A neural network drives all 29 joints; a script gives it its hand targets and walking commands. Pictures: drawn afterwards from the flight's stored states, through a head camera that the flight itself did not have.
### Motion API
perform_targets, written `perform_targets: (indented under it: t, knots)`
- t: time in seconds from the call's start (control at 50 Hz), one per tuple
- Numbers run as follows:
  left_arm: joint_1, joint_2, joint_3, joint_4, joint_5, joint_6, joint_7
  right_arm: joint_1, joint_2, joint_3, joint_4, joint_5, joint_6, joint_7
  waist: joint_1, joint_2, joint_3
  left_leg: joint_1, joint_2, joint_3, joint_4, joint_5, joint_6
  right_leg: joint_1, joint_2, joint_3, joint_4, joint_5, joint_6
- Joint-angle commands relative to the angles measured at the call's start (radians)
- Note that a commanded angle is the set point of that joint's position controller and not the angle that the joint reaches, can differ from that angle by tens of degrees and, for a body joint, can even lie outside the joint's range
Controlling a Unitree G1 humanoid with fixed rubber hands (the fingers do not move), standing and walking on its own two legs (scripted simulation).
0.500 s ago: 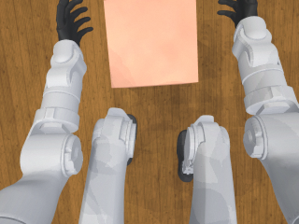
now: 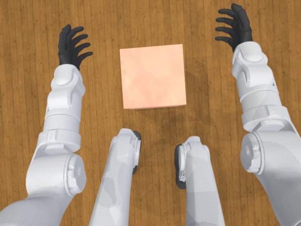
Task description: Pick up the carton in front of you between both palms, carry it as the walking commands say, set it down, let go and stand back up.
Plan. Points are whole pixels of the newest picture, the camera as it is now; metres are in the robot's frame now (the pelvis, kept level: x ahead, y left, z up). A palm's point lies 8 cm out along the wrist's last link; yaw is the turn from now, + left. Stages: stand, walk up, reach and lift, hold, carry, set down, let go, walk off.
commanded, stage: set down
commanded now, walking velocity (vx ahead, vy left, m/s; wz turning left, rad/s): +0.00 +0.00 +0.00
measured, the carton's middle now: (153, 82) +0.47 +0.04 -0.41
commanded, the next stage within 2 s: let go in 0.26 s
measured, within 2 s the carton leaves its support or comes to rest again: neither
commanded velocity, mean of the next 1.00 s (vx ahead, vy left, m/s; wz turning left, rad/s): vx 0.00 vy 0.00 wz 0.00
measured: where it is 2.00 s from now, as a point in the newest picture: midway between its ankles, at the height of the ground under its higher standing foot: (156, 167)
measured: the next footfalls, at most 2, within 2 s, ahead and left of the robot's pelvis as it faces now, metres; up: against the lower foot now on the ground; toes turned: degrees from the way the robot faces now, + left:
none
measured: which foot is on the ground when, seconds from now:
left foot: down 0.00-1.00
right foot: down 0.00-1.00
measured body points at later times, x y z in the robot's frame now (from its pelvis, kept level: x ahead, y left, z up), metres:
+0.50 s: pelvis +0.04 +0.01 +0.13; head +0.30 +0.01 +0.50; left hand +0.43 +0.24 +0.02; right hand +0.49 -0.17 +0.02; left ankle +0.11 +0.13 -0.50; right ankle +0.07 -0.12 -0.50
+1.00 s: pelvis +0.11 +0.01 +0.23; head +0.20 +0.00 +0.67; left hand +0.29 +0.24 +0.15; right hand +0.34 -0.21 +0.14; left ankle +0.11 +0.13 -0.50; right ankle +0.07 -0.12 -0.50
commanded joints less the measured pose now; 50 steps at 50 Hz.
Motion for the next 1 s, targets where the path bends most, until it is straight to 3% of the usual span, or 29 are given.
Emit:
perform_targets:
  t: [0.0, 0.22, 0.3, 0.4, 0.48, 0.58, 0.72, 0.84, 0.9, 0.98]
  knots:
    - [-0.145, 0.096, 0.017, -0.109, 0.012, -0.019, -0.012, -0.221, -0.093, -0.026, -0.105, -0.013, -0.018, 0.009, 0.017, -0.086, -0.997, 0.669, -0.041, 0.125, -0.168, 0.32, -0.032, 0.56, 0.033, -0.079, -0.25, 0.291, 0.014]
    - [-0.083, 0.066, 0.045, -0.091, 0.066, -0.042, -0.039, -0.158, -0.072, -0.06, -0.061, -0.049, -0.048, 0.042, 0.028, -0.067, -0.908, 0.845, -0.031, 0.103, -0.385, 0.385, -0.027, 0.695, 0.023, -0.05, -0.475, 0.356, 0.017]
    - [-0.029, 0.053, 0.044, -0.081, 0.094, -0.054, -0.058, -0.092, -0.043, -0.082, -0.057, -0.084, -0.056, 0.038, 0.015, -0.068, -0.905, 0.913, -0.028, 0.097, -0.451, 0.408, -0.025, 0.767, 0.018, -0.045, -0.549, 0.389, 0.02]
    - [0.159, 0.066, 0.022, -0.121, 0.156, -0.066, -0.103, 0.122, 0.029, -0.103, -0.144, -0.143, -0.056, -0.004, -0.001, -0.062, -0.958, 1.072, -0.032, 0.092, -0.535, 0.477, -0.009, 0.931, 0.021, -0.044, -0.644, 0.481, 0.028]
    - [0.314, 0.096, -0.022, -0.198, 0.188, -0.07, -0.145, 0.311, 0.072, -0.09, -0.271, -0.147, -0.066, -0.041, -0.001, -0.024, -0.879, 1.238, -0.032, 0.076, -0.612, 0.498, 0.008, 0.997, 0.022, -0.041, -0.732, 0.481, 0.026]
    - [0.474, 0.102, -0.096, -0.244, 0.152, -0.087, -0.172, 0.484, 0.074, -0.055, -0.374, -0.111, -0.1, -0.038, -0.008, 0.01, -0.692, 1.431, -0.013, 0.034, -0.709, 0.505, 0.016, 1.013, 0.013, -0.042, -0.835, 0.407, 0.016]
    - [0.76, 0.083, -0.177, -0.255, 0.097, -0.125, -0.173, 0.787, 0.071, -0.021, -0.356, -0.08, -0.153, -0.001, -0.026, 0.048, -0.532, 1.666, 0.011, -0.024, -0.802, 0.668, 0.005, 1.077, 0.016, -0.045, -0.931, 0.422, 0.002]
    - [0.977, 0.091, -0.21, -0.306, 0.084, -0.156, -0.159, 1.007, 0.061, 0.003, -0.377, -0.075, -0.187, 0.013, -0.042, 0.053, -0.403, 1.821, 0.014, -0.034, -0.906, 0.768, -0.004, 1.258, 0.013, -0.039, -1.051, 0.48, -0.001]
    - [1.057, 0.097, -0.226, -0.333, 0.078, -0.165, -0.155, 1.089, 0.054, 0.017, -0.404, -0.075, -0.197, 0.02, -0.053, 0.034, -0.309, 1.864, 0.008, -0.026, -0.974, 0.735, -0.005, 1.379, 0.003, -0.034, -1.118, 0.511, -0.003]
    - [1.101, 0.114, -0.237, -0.356, 0.078, -0.159, -0.158, 1.175, 0.056, 0.04, -0.435, -0.068, -0.194, 0.03, -0.071, -0.003, -0.168, 1.86, -0.007, -0.001, -1.07, 0.593, -0.002, 1.546, -0.012, -0.023, -1.196, 0.531, 0.001]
